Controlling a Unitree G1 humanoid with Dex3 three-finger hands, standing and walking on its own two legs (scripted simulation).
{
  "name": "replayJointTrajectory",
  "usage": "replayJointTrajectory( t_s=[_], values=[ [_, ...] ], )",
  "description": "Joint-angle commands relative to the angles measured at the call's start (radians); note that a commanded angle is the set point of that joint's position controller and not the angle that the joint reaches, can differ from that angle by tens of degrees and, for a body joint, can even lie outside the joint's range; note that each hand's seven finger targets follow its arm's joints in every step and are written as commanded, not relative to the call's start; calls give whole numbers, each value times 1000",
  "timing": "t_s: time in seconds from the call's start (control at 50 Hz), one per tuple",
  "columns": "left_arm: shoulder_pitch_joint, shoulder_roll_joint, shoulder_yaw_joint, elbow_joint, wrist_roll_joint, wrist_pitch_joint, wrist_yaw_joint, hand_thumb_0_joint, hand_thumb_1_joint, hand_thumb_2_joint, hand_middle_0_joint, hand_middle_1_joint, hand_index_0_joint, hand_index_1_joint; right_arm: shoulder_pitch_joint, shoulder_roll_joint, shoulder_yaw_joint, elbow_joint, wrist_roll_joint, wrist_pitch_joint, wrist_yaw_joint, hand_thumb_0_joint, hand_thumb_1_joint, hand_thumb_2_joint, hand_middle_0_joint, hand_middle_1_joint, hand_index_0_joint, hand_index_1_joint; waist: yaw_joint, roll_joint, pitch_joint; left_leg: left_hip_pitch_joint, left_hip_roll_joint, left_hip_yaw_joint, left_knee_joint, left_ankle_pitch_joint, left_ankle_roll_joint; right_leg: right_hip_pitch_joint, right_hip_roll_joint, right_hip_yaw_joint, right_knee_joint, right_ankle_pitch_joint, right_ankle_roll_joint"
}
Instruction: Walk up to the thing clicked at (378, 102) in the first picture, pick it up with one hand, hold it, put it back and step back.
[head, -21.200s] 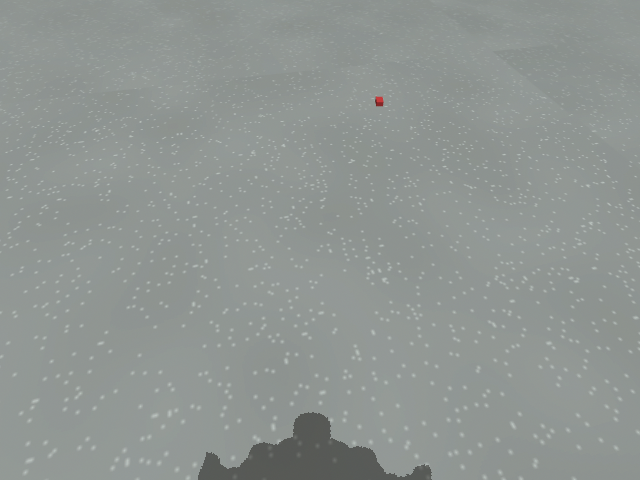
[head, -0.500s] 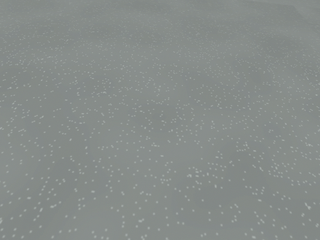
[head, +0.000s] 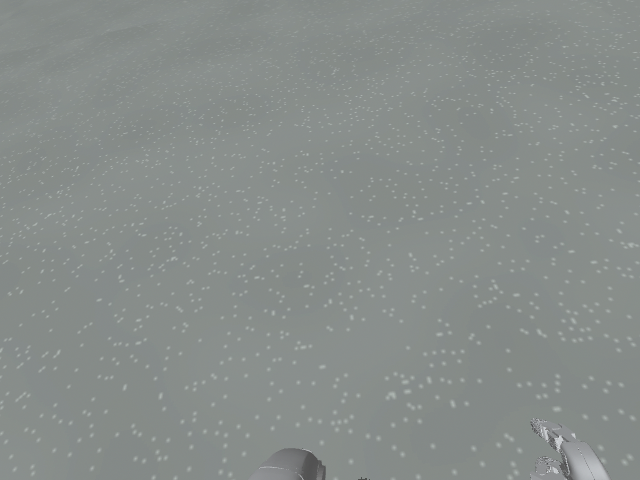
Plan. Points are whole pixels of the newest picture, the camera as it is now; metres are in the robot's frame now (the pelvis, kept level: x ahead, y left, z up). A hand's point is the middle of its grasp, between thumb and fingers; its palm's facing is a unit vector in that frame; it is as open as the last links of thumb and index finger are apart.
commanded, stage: walk up
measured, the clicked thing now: out of the picture +0.29 -1.37 -0.76
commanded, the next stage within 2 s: none
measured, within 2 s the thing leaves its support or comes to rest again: neither
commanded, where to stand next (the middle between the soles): +0.25 +0.08 m, yaw -99 degrees
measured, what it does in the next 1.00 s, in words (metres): walks ahead, turning right: left foot, then right foot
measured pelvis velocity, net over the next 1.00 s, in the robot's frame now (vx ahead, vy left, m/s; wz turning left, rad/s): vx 0.32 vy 0.23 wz -0.91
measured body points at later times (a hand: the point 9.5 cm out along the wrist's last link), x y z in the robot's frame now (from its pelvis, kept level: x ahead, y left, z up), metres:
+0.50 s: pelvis +0.22 +0.14 +0.00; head +0.29 +0.14 +0.44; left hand +0.46 +0.42 -0.11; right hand +0.20 -0.19 -0.09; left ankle +0.30 +0.20 -0.74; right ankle +0.14 +0.02 -0.65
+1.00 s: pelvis +0.32 +0.23 -0.03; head +0.37 +0.19 +0.41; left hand +0.64 +0.32 -0.14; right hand +0.14 -0.06 -0.11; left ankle +0.47 +0.32 -0.74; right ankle +0.28 +0.09 -0.74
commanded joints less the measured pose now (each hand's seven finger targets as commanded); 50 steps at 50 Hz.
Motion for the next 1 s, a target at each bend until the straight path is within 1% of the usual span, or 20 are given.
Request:
replayJointTrajectory(
  t_s=[0.0,0.16,0.26,0.28,0.3,0.32,0.34,0.36,0.42,0.5,0.68,0.76,0.78,0.8,0.82,0.86,0.9,0.94,0.96,0.98],
  values=[
    [-14,336,109,-117,-9,-41,49,0,900,900,-200,-300,-200,-300,107,-194,-69,-80,-20,7,4,0,-900,-900,200,300,200,300,-75,-302,-89,-110,52,-34,-44,178,-22,110,-124,337,-341,-173,-89],
    [115,386,120,-166,8,-47,66,0,900,900,-200,-300,-200,-300,-94,-174,-67,-174,-54,0,22,0,-900,-900,200,300,200,300,-6,-219,-52,-198,76,-90,-277,180,-76,167,-159,385,-240,-56,-167],
    [-41,395,107,-242,13,-39,95,0,900,900,-200,-300,-200,-300,62,-195,-97,-119,-40,-14,3,0,-900,-900,200,300,200,300,-137,-315,-90,177,31,-98,-486,199,-19,-13,-113,346,11,389,-91],
    [-66,359,91,-259,9,-35,105,0,900,900,-200,-300,-200,-300,184,-232,-114,-92,-44,-16,-6,0,-900,-900,200,300,200,300,-215,-226,-132,413,62,-112,-593,333,13,-159,-57,280,163,313,-30],
    [8,253,65,-253,9,-33,114,0,900,900,-200,-300,-200,-300,236,-311,-136,-87,-53,-15,-16,0,-900,-900,200,300,200,300,-233,28,-200,606,219,-264,-649,285,46,-328,66,147,411,-70,23],
    [99,209,51,-249,5,-22,121,0,900,900,-200,-300,-200,-300,175,-330,-128,-119,-46,-14,-26,0,-900,-900,200,300,200,300,-154,175,-221,584,415,-476,-644,380,56,-419,138,85,531,-449,26],
    [163,283,71,-208,2,-11,130,0,900,900,-200,-300,-200,-300,97,-345,-130,-144,-18,-8,-26,0,-900,-900,200,300,200,300,-115,167,-183,440,472,-579,-756,217,112,-374,65,5,592,-426,23],
    [144,321,81,-179,6,-10,126,0,900,900,-200,-300,-200,-300,37,-323,-128,-147,0,-3,-23,0,-900,-900,200,300,200,300,-88,183,-121,280,443,-558,-808,127,150,-286,3,-5,664,-348,17],
    [81,341,96,-153,-13,10,81,0,900,900,-200,-300,-200,-300,-9,-187,-79,-159,-18,-3,-34,0,-900,-900,200,300,200,300,-83,133,-69,209,236,-161,-747,304,58,-233,-20,9,623,-186,20],
    [59,283,68,-199,3,35,32,0,900,900,-200,-300,-200,-300,54,-174,-69,-152,-4,-19,-51,0,-900,-900,200,300,200,300,-85,59,-169,414,233,12,-657,587,72,-279,-28,-52,523,-92,44],
    [-56,268,87,-288,36,83,-20,0,900,900,-200,-300,-200,-300,110,-187,-96,-174,1,-21,-104,0,-900,-900,200,300,200,300,-94,-27,-131,396,301,201,-615,864,-120,-149,-57,-175,190,-64,32],
    [160,282,116,-240,48,95,-26,0,900,900,-200,-300,-200,-300,-20,-207,-115,-197,23,-24,-128,0,-900,-900,200,300,200,300,72,-53,-201,103,201,352,-238,965,-240,331,-25,-210,-95,48,-79],
    [191,309,132,-231,48,93,-18,0,900,900,-200,-300,-200,-300,-30,-178,-104,-199,37,-28,-130,0,-900,-900,200,300,200,300,135,-233,-214,-100,95,344,62,569,-241,479,-70,-101,-127,231,-193],
    [117,303,131,-267,45,96,-11,0,900,900,-200,-300,-200,-300,5,-102,-75,-199,39,-26,-128,0,-900,-900,200,300,200,300,101,-451,-154,-369,-35,247,266,-231,-190,513,-227,181,-84,489,-316],
    [-24,320,124,-361,47,92,-4,0,900,900,-200,-300,-200,-300,44,-139,-74,-208,36,-22,-132,0,-900,-900,200,300,200,300,46,-459,-175,-211,35,-6,282,-333,-156,213,-382,425,-138,474,-375],
    [-301,333,121,-447,43,95,-9,0,900,900,-200,-300,-200,-300,211,-201,-104,-125,41,-34,-139,0,-900,-900,200,300,200,300,-115,-346,-135,203,151,-242,127,-324,-45,-271,-325,310,-30,333,-249],
    [-413,315,113,-497,81,95,-16,0,900,900,-200,-300,-200,-300,385,-226,-107,-26,24,-30,-148,0,-900,-900,200,300,200,300,-214,-243,-163,259,97,0,-218,23,-19,-296,-106,62,33,169,-109],
    [-313,270,106,-501,77,99,-43,0,900,900,-200,-300,-200,-300,436,-224,-103,-2,-2,-34,-152,0,-900,-900,200,300,200,300,-197,-55,-192,438,2,180,-546,297,-21,-383,-22,18,130,40,-79],
    [-250,227,97,-491,72,96,-48,0,900,900,-200,-300,-200,-300,452,-226,-101,-9,-21,-37,-155,0,-900,-900,200,300,200,300,-188,87,-215,536,50,92,-590,343,-10,-447,35,35,256,-130,-74],
    [-152,192,90,-477,87,99,-47,0,900,900,-200,-300,-200,-300,385,-282,-111,-55,-41,-45,-161,0,-900,-900,200,300,200,300,-139,204,-235,523,272,-151,-622,276,57,-510,64,57,433,-321,-48]
  ],
)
